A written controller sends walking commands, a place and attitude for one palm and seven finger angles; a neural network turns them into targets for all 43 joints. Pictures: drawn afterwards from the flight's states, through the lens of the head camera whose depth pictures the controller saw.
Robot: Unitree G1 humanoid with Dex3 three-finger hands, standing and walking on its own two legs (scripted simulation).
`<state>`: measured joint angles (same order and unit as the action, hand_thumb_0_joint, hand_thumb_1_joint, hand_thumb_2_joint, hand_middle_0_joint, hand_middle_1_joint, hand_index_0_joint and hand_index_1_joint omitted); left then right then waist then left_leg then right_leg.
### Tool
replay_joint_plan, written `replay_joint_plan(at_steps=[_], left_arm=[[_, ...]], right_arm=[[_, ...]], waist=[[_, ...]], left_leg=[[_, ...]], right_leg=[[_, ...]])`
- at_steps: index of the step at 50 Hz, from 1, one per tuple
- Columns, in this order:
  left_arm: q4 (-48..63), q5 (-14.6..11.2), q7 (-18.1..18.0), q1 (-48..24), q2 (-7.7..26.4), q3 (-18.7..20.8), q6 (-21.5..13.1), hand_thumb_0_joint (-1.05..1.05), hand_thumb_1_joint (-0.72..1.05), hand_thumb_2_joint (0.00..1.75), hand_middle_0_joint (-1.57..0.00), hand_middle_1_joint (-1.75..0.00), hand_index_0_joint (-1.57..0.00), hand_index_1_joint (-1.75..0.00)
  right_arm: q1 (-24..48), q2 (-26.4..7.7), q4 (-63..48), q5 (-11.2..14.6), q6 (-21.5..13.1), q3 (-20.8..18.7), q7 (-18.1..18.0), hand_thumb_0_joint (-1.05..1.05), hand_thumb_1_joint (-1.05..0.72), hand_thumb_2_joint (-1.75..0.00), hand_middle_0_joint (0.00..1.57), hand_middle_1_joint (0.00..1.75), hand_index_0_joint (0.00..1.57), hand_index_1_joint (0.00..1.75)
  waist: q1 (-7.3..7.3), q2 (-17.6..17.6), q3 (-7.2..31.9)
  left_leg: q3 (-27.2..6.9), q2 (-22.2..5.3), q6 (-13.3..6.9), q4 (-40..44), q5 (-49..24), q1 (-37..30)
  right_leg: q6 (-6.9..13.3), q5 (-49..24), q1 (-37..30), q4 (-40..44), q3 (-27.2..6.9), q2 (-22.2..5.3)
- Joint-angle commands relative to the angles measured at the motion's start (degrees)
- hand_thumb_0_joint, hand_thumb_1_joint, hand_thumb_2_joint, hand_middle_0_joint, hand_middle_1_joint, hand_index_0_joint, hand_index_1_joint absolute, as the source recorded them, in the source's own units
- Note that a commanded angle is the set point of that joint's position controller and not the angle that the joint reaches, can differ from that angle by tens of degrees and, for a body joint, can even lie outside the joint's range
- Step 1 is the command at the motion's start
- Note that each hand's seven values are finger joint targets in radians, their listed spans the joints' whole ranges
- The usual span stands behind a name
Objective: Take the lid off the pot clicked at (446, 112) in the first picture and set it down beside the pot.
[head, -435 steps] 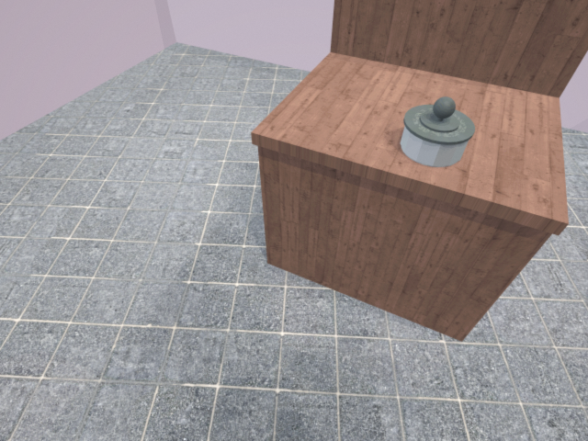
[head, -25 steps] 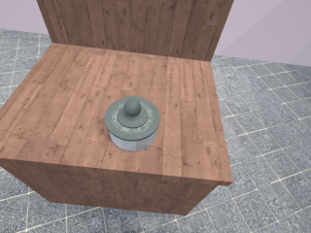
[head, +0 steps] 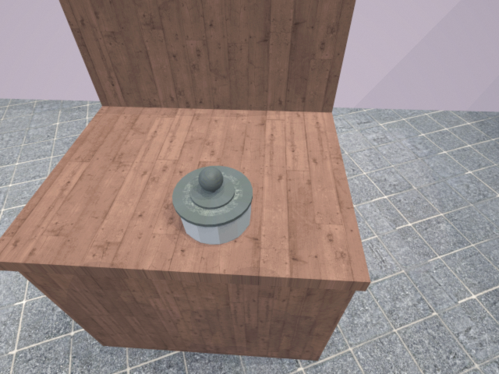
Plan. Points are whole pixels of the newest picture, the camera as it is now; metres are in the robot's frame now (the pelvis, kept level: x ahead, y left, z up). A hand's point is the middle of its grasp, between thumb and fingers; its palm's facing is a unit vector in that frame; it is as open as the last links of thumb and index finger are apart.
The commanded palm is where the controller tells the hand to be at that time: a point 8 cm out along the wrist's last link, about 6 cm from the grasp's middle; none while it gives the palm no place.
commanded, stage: come to a stop and stand still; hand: left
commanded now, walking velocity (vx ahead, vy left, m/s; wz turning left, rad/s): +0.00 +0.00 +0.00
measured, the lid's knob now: (210, 179) +0.48 +0.11 +0.04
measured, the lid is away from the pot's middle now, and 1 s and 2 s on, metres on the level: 0.00 0.00 0.00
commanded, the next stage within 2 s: look again from close up in 0.22 s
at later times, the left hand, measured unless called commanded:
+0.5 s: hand out of the picture +0.01 +0.16 -0.17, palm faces +0.00 -0.99 -0.15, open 7.3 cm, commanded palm none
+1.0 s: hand out of the picture +0.01 +0.16 -0.17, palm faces +0.01 -0.99 -0.13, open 7.3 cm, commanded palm none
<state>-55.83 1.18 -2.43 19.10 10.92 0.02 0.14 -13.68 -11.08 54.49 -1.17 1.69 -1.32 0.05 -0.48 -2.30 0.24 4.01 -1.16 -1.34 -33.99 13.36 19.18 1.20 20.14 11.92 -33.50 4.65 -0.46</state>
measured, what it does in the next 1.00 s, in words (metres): stands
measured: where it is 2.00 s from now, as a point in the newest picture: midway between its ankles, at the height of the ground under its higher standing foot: outside the picture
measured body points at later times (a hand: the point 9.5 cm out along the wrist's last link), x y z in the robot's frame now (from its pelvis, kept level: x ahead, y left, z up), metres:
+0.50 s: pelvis +0.01 +0.00 +0.01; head +0.03 +0.01 +0.46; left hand +0.01 +0.21 -0.16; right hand +0.00 -0.22 -0.15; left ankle +0.05 +0.10 -0.73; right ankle -0.02 -0.11 -0.73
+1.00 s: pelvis +0.02 +0.01 +0.01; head +0.04 +0.03 +0.46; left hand +0.01 +0.21 -0.16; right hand +0.02 -0.22 -0.14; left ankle +0.05 +0.10 -0.73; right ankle -0.02 -0.11 -0.73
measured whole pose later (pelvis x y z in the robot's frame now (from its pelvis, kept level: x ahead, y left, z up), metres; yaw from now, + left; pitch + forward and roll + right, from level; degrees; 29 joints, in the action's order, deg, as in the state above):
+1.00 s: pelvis +0.02 +0.01 +0.01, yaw +0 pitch -1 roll -1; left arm -61.6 0.7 -2.3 19.2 8.5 -1.4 -1.3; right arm -15.8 -7.8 63.3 -0.3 -1.2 0.0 -1.5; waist 0.3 2.6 -2.1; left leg 4.5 -0.6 -2.0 -26.9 11.5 14.9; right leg 0.3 17.1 7.2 -24.9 4.1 -0.5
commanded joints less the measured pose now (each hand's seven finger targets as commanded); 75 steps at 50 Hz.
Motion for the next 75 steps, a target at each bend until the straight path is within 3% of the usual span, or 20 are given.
replay_joint_plan(at_steps=[1, 6, 11, 20, 26, 40, 56, 57, 58, 59, 60, 61, 62, 64, 65, 68, 70, 71, 73, 75], left_arm=[[4.49, 0.03, -0.04, -1.51, 6.75, 0.72, -0.97, 0.00, 0.90, 0.90, -0.20, -0.30, -0.20, -0.30], [3.25, -0.18, 0.12, 1.78, 6.34, 0.37, -0.84, 0.00, 0.90, 0.90, -0.20, -0.30, -0.20, -0.30], [2.02, -0.41, 0.14, 3.00, 5.28, 0.11, -1.20, 0.00, 0.90, 0.90, -0.20, -0.30, -0.20, -0.30], [-0.66, -0.54, 0.07, 4.02, 3.77, -0.28, -1.55, 0.00, 0.90, 0.90, -0.20, -0.30, -0.20, -0.30], [-2.25, -0.34, -0.07, 4.98, 2.28, -0.59, -1.55, 0.00, 0.90, 0.90, -0.20, -0.30, -0.20, -0.30], [-4.21, -0.30, -0.10, 6.18, 1.93, -0.76, -1.83, 0.00, 0.90, 0.90, -0.20, -0.30, -0.20, -0.30], [-5.07, -0.31, -0.11, 6.24, 1.37, -0.87, -1.71, 0.00, 0.90, 0.90, -0.20, -0.30, -0.20, -0.30], [-6.38, 0.63, -1.95, 7.18, 3.13, -0.61, -2.56, 0.00, 0.90, 0.90, -0.20, -0.30, -0.20, -0.30], [69.05, -7.10, -2.24, -30.75, 9.79, -4.14, -11.12, 0.00, 0.90, 0.90, -0.24, -0.35, -0.24, -0.35], [58.52, -2.65, -5.70, -10.04, 9.19, -2.36, -7.13, 0.00, 0.90, 0.90, -0.29, -0.40, -0.29, -0.40], [55.83, -3.69, -7.98, -7.70, 7.17, -2.52, -3.68, 0.00, 0.90, 0.90, -0.33, -0.44, -0.33, -0.44], [48.19, -3.67, -7.94, 5.73, -0.97, -5.82, 0.26, 0.00, 0.90, 0.90, -0.38, -0.49, -0.38, -0.49], [49.63, -4.01, -6.80, 3.64, -6.54, -11.67, 1.02, 0.00, 0.90, 0.90, -0.42, -0.54, -0.42, -0.54], [36.12, -1.26, -4.97, 9.06, -11.63, -15.85, 1.27, 0.00, 0.90, 0.90, -0.51, -0.64, -0.51, -0.64], [31.73, -0.71, -4.34, 14.32, -11.29, -14.10, 1.38, 0.00, 0.90, 0.90, -0.55, -0.68, -0.55, -0.68], [32.27, -0.55, -2.64, 23.66, 1.55, 1.53, -0.21, 0.00, 0.90, 0.90, -0.68, -0.83, -0.68, -0.83], [42.16, -1.69, -2.83, 22.67, 12.71, 12.88, -2.89, 0.00, 0.90, 0.90, -0.77, -0.92, -0.77, -0.92], [50.31, -1.85, -2.69, 17.79, 12.45, 11.38, -4.18, 0.00, 0.90, 0.90, -0.82, -0.97, -0.82, -0.97], [56.01, -2.61, -2.86, 11.85, 8.05, 7.54, -5.00, 0.00, 0.90, 0.90, -0.90, -1.07, -0.90, -1.07], [55.04, -2.21, -2.68, 7.67, 5.27, 4.47, -4.77, 0.00, 0.90, 0.90, -0.99, -1.16, -0.99, -1.16]], right_arm=[[-3.36, -3.50, -2.30, -0.05, -1.56, -0.40, -0.11, 0.00, -0.90, -0.90, 0.20, 0.30, 0.20, 0.30], [-4.23, -3.35, -1.21, 0.01, -2.49, 0.35, -0.38, 0.00, -0.90, -0.90, 0.20, 0.30, 0.20, 0.30], [-6.08, -2.72, 0.62, 0.29, -3.36, 0.63, -0.82, 0.00, -0.90, -0.90, 0.20, 0.30, 0.20, 0.30], [-8.08, -1.09, 3.76, 0.77, -3.82, 0.83, -1.38, 0.00, -0.90, -0.90, 0.20, 0.30, 0.20, 0.30], [-7.40, -0.77, 5.12, 0.89, -3.64, 0.67, -1.55, 0.00, -0.90, -0.90, 0.20, 0.30, 0.20, 0.30], [-5.96, -0.83, 6.73, 1.06, -3.98, 0.84, -1.71, 0.00, -0.90, -0.90, 0.20, 0.30, 0.20, 0.30], [-6.43, -1.07, 7.98, 1.07, -3.86, 0.75, -1.58, 0.00, -0.90, -0.90, 0.20, 0.30, 0.20, 0.30], [-0.15, -3.90, 3.81, 0.83, -3.84, 0.96, -1.33, 0.00, -0.90, -0.90, 0.20, 0.30, 0.20, 0.30], [-1.29, -11.04, -15.51, 5.31, -13.62, -0.07, -1.01, 0.00, -0.90, -0.90, 0.20, 0.30, 0.20, 0.30], [2.02, -8.30, -12.31, 5.68, -17.77, 2.01, -3.31, 0.00, -0.90, -0.90, 0.20, 0.30, 0.20, 0.30], [3.03, -8.33, -9.43, 5.66, -18.51, 1.35, -3.92, 0.00, -0.90, -0.90, 0.20, 0.30, 0.20, 0.30], [3.13, -7.16, -9.83, 6.50, -18.44, 1.25, -3.72, 0.00, -0.90, -0.90, 0.20, 0.30, 0.20, 0.30], [2.97, -6.81, -12.25, 5.86, -18.87, 2.31, -3.20, 0.00, -0.90, -0.90, 0.20, 0.30, 0.20, 0.30], [3.73, -8.74, -13.71, 4.11, -18.41, 1.37, -2.15, 0.00, -0.90, -0.90, 0.20, 0.30, 0.20, 0.30], [4.17, -9.05, -15.84, 3.93, -17.27, 0.05, -1.29, 0.00, -0.90, -0.90, 0.20, 0.30, 0.20, 0.30], [6.93, -9.36, -19.77, 3.04, -13.23, -2.09, -0.32, 0.00, -0.90, -0.90, 0.20, 0.30, 0.20, 0.30], [8.90, -9.09, -23.30, 3.18, -12.05, -2.13, -0.73, 0.00, -0.90, -0.90, 0.20, 0.30, 0.20, 0.30], [9.03, -8.87, -26.24, 3.00, -11.99, -1.54, -0.94, 0.00, -0.90, -0.90, 0.20, 0.30, 0.20, 0.30], [9.59, -7.30, -28.47, 3.14, -11.60, -0.53, -1.64, 0.00, -0.90, -0.90, 0.20, 0.30, 0.20, 0.30], [8.47, -7.04, -28.94, 2.94, -10.93, -0.11, -2.22, 0.00, -0.90, -0.90, 0.20, 0.30, 0.20, 0.30]], waist=[[-0.91, 5.35, -8.39], [1.12, 1.03, -7.72], [1.44, 0.87, -2.60], [1.16, 1.23, -1.29], [0.90, 2.22, -4.12], [1.08, 1.31, -3.10], [1.14, 2.36, -4.41], [2.06, -3.08, -5.93], [-0.16, -13.11, 20.98], [1.39, -20.68, 21.13], [1.17, -13.84, 16.30], [0.76, -9.08, 10.23], [-0.24, -1.64, 3.78], [-1.39, 8.39, -5.85], [0.47, 12.24, -6.17], [4.52, 18.66, -4.95], [6.23, 13.11, -0.78], [5.31, 7.14, 1.32], [3.45, -1.68, -0.21], [1.41, -4.26, -2.76]], left_leg=[[-4.61, -2.70, 0.06, 4.91, 6.44, -2.85], [-7.28, -3.80, -0.97, 9.80, 7.63, 2.34], [-7.27, -4.62, -1.18, 9.53, 1.92, -0.55], [-6.77, -5.33, -1.42, 9.14, -5.61, -4.07], [-6.66, -5.41, -1.46, 9.76, -4.75, -4.76], [-6.96, -5.69, -1.93, 11.15, -8.40, -7.54], [-7.27, -5.50, -1.99, 12.84, -4.98, -6.63], [-5.60, -4.53, 0.20, 1.81, -12.83, -5.30], [-7.88, -0.01, 2.20, 10.92, -10.57, -19.53], [-7.40, -2.00, 2.95, 12.22, -8.95, -22.13], [-8.50, -2.23, 3.95, 12.45, -3.64, -17.04], [-9.16, -2.05, 2.81, 14.80, -2.07, -15.12], [-9.81, -1.71, 1.74, 15.75, 0.70, -13.27], [-9.75, -1.12, -0.10, 14.35, 2.26, -9.03], [-9.32, -1.34, -0.25, 13.75, 0.26, -6.51], [-5.93, -0.53, 0.60, 12.78, -1.58, -2.98], [-4.22, -0.14, 0.98, 12.13, -2.97, -4.41], [-3.62, 0.34, 1.05, 12.17, -3.10, -6.10], [-3.39, 0.21, 1.09, 12.42, -0.70, -8.66], [-3.62, 0.26, 0.80, 11.82, 3.10, -8.44]], right_leg=[[3.98, 11.72, 14.91, 13.64, -9.63, -6.88], [2.90, 7.42, 7.96, 11.45, -8.29, -4.87], [2.52, 0.60, 3.32, 10.91, -7.69, -5.18], [2.12, -8.78, 0.99, 10.89, -6.84, -5.46], [1.81, -8.64, 2.74, 11.99, -6.77, -5.61], [1.36, -12.10, 0.52, 13.36, -6.45, -6.01], [1.12, -9.90, -0.09, 14.48, -5.76, -6.40], [1.04, -23.85, 2.71, 15.08, -9.70, -8.06], [1.34, -16.91, -3.28, 9.80, -3.97, -3.33], [2.74, -11.07, 0.33, 7.06, -3.13, -1.62], [1.59, -9.89, 1.09, 7.09, -1.43, -1.24], [1.39, -9.65, 1.43, 8.56, -0.32, -1.15], [0.69, -8.05, 2.04, 9.38, 0.56, -0.54], [-0.01, -5.57, 7.82, 10.83, 1.31, 0.36], [0.27, -5.02, 7.54, 10.59, 1.74, 0.33], [0.03, -3.73, 5.24, 11.03, 1.16, -0.08], [0.20, -4.37, 1.88, 10.88, 0.18, -0.96], [0.25, -5.12, 1.05, 10.60, -0.67, -1.14], [0.26, -5.06, 2.65, 11.07, -1.64, -1.41], [0.01, -3.72, 5.98, 12.63, -1.87, -1.19]])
